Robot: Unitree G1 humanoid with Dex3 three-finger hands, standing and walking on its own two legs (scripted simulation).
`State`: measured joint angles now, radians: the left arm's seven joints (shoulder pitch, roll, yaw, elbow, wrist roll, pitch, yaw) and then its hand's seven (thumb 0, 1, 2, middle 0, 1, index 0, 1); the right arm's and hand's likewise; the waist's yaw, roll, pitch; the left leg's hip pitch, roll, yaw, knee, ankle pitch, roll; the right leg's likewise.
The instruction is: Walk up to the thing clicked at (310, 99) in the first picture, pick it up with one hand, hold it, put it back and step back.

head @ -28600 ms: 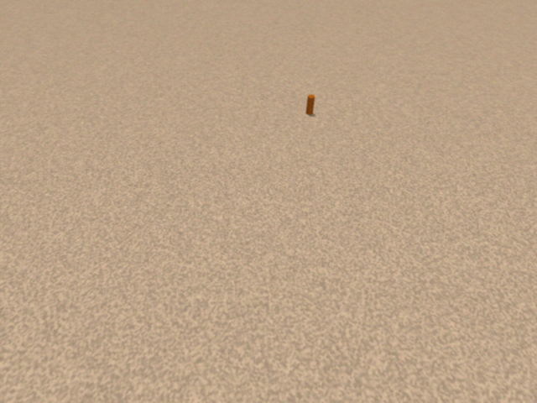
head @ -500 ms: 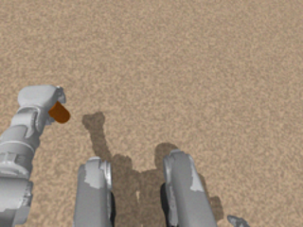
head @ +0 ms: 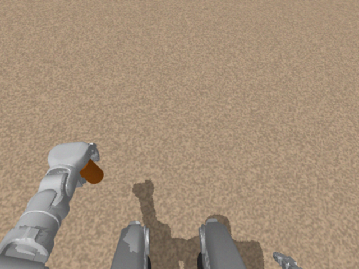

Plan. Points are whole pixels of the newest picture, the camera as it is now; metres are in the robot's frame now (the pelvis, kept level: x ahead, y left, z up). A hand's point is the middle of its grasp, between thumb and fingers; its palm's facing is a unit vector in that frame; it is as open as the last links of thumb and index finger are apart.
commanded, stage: lift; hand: left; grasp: from above
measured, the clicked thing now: (87, 169) +0.40 +0.23 -0.11
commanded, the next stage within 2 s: hold in 0.64 s
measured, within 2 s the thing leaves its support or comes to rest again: neither
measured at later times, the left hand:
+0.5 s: hand (62, 156) +0.36 +0.23 +0.04, palm faces -0.42 -0.08 -0.90, open 7.9 cm
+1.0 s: hand (48, 136) +0.37 +0.23 +0.11, palm faces -0.42 -0.06 -0.90, open 7.9 cm
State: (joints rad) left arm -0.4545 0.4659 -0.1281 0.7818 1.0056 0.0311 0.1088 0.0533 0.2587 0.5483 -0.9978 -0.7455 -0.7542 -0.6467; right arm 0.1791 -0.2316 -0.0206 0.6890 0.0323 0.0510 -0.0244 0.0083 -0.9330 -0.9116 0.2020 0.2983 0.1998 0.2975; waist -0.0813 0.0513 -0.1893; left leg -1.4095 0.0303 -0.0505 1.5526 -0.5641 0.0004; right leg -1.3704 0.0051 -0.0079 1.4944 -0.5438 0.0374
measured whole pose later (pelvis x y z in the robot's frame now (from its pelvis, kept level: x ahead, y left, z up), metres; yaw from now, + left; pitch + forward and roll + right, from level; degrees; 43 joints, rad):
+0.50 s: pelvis +0.04 +0.00 +0.12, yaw +1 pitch +13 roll -2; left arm -0.36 0.38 -0.18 0.85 1.00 0.04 0.16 0.06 0.26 0.55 -1.05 -0.68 -0.76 -0.64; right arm 0.25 -0.24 -0.04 0.73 0.04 0.01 -0.05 0.01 -0.93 -0.91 0.20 0.30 0.20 0.30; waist -0.06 0.04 -0.11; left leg -0.80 0.03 -0.01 1.00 -0.42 0.00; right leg -0.78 0.00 0.01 0.96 -0.40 0.03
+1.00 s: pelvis +0.06 +0.00 +0.16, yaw +0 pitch +7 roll -1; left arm -0.31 0.39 -0.20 0.78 1.00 0.02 0.07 0.06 0.26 0.55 -1.03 -0.67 -0.76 -0.63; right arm 0.24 -0.25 -0.05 0.71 0.05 0.02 -0.04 0.01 -0.92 -0.91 0.20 0.30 0.20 0.30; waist -0.03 0.04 -0.07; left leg -0.51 0.03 0.02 0.73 -0.34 0.00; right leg -0.50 -0.01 0.04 0.70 -0.31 0.03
